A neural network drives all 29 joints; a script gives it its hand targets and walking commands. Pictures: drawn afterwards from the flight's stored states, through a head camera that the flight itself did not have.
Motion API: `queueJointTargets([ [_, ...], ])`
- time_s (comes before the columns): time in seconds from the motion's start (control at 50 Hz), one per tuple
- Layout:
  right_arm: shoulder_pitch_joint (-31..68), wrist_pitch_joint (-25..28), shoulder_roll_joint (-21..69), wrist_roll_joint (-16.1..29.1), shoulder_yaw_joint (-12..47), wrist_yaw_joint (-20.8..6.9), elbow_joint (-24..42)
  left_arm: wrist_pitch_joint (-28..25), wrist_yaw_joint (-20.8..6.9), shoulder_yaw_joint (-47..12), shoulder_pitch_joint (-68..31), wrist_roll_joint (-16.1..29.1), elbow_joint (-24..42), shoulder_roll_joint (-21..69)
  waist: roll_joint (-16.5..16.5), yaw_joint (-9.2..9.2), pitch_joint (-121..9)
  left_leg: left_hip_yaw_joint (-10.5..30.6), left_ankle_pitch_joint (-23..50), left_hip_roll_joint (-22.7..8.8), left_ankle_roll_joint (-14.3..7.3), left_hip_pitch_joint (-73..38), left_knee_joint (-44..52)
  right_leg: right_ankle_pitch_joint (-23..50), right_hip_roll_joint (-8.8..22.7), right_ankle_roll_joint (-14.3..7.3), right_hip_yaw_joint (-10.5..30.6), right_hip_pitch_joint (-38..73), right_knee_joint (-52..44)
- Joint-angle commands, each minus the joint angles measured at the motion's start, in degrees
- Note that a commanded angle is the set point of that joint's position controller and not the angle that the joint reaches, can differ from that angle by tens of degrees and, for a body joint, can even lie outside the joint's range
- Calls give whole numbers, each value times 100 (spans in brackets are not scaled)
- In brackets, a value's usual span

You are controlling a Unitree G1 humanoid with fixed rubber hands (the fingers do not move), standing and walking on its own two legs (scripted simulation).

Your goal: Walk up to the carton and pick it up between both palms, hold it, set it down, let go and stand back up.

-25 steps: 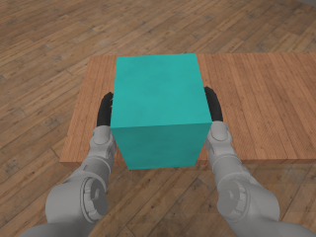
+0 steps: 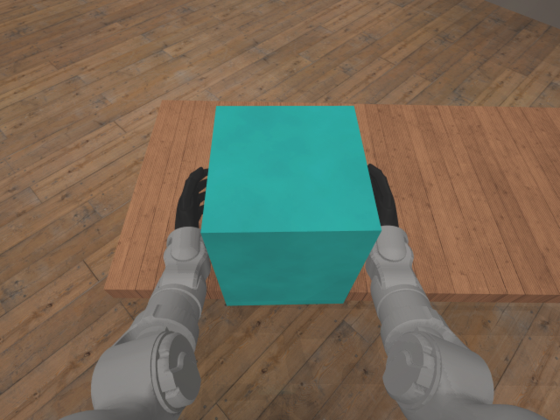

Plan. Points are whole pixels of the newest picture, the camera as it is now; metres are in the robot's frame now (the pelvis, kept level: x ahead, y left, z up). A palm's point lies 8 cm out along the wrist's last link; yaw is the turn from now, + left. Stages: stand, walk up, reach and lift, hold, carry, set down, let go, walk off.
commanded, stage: reach and lift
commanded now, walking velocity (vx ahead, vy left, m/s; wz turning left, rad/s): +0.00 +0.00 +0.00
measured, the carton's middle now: (285, 213) +0.42 +0.00 +0.01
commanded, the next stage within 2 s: none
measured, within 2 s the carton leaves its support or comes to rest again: leaves its support in 1.00 s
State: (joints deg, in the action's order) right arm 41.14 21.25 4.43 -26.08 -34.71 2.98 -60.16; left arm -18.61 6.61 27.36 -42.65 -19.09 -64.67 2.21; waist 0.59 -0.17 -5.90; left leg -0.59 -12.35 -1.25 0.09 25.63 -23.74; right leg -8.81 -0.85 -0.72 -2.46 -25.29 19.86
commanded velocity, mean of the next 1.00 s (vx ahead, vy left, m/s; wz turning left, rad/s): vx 0.00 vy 0.00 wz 0.00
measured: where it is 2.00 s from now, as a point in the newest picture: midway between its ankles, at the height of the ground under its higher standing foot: outside the picture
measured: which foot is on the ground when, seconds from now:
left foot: down 0.00-1.00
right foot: down 0.00-1.00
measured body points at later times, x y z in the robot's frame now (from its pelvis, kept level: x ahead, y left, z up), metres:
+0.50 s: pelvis +0.00 +0.00 +0.00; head +0.08 +0.01 +0.44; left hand +0.41 +0.15 +0.02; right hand +0.41 -0.15 +0.03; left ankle -0.02 +0.12 -0.74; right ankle -0.01 -0.11 -0.74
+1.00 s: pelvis -0.01 -0.01 +0.00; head +0.07 +0.01 +0.44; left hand +0.40 +0.15 +0.02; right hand +0.41 -0.14 +0.04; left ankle -0.02 +0.12 -0.74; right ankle -0.01 -0.11 -0.74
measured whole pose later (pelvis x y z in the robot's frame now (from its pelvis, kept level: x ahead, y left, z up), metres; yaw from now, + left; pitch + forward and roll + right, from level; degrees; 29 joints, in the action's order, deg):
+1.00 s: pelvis -0.01 -0.01 +0.00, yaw +1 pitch +18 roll -1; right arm 42.9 27.6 1.8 -23.0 -30.3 6.7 -68.3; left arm -20.9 8.0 22.8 -42.4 -14.9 -66.4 0.5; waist -0.6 -0.4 -10.4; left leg 0.2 -10.1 -1.6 0.5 30.2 -22.4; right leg -6.6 -0.9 -1.3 -4.6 -28.5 17.2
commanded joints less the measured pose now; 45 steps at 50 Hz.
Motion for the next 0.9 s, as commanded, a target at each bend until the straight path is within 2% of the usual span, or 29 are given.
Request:
queueJointTargets([
  [0.0, 2902, 250, 2977, -435, 1752, -758, -32, -198, -729, -1285, -3199, -349, 356, 2760, 10, 94, -3572, -434, 2359, 15, 272, -477, 140, 3369, 91, 123, -168, 2973, 526],
  [0.12, 2831, 235, 3023, -460, 1703, -741, -158, -193, -697, -1357, -3310, -332, 455, 2794, 81, 52, -3530, -426, 2314, -6, 298, -508, 148, 3232, 93, 100, -202, 2854, 472],
  [0.16, 2849, 238, 3029, -463, 1718, -732, -126, -166, -712, -1337, -3263, -349, 411, 2791, 14, 53, -3536, -424, 2209, 3, 280, -456, 186, 3237, 95, 116, -181, 2934, 454],
  [0.18, 2846, 242, 3046, -453, 1744, -732, -114, -159, -724, -1298, -3224, -358, 404, 2776, 13, 117, -3488, -444, 2124, 21, 259, -375, 212, 3209, 119, 123, -166, 2990, 461],
  [0.28, 2901, 292, 3089, -475, 1763, -732, -80, -163, -728, -1251, -3235, -383, 374, 2820, 25, 139, -3530, -439, 2130, 9, 243, -306, 264, 3255, 117, 125, -170, 3065, 455],
  [0.4, 2921, 344, 3096, -523, 1696, -696, -196, -177, -742, -1269, -3328, -391, 353, 2838, 48, 79, -3497, -457, 1940, 17, 221, -235, 347, 3232, 145, 137, -162, 3073, 424],
  [0.46, 2927, 348, 3161, -583, 1734, -681, -191, -199, -752, -1219, -3354, -391, 329, 2772, -85, 111, -3529, -485, 1730, 34, 155, -35, 388, 3211, 161, 162, -125, 3196, 451],
  [0.54, 2998, 420, 3137, -567, 1738, -662, -203, -214, -734, -1281, -3428, -364, 330, 2853, 7, 77, -3537, -467, 1834, 29, 199, -151, 379, 3275, 155, 140, -159, 3102, 431],
  [0.6, 3133, 582, 3081, -550, 1800, -656, -174, -293, -698, -1368, -3480, -330, 367, 2922, 12, 94, -3842, -434, 2234, -2, 245, -374, 279, 3419, 108, 124, -220, 2989, 449],
  [0.66, 3309, 777, 3096, -512, 1948, -624, -105, -435, -681, -1451, -3613, -283, 394, 2997, -28, 120, -4107, -431, 2461, -12, 287, -328, 217, 3735, 90, 123, -229, 3103, 505],
  [0.76, 3305, 1004, 3142, -470, 2146, -575, -253, -636, -653, -1687, -3771, -219, 542, 3158, 33, 49, -4478, -378, 2701, -6, 333, -224, 167, 4180, 106, 111, -206, 3218, 585],
  [0.8, 3432, 1077, 3103, -411, 2214, -577, -250, -625, -659, -1736, -3726, -186, 438, 3197, 6, 61, -4454, -351, 2813, -19, 352, -352, 136, 4174, 81, 99, -219, 3123, 564],
  [0.88, 3493, 1159, 3022, -356, 2253, -527, -434, -653, -665, -1935, -3892, -68, 485, 3243, 45, -37, -4554, -319, 2689, -1, 370, -437, 142, 4048, 55, 94, -232, 2963, 511],
])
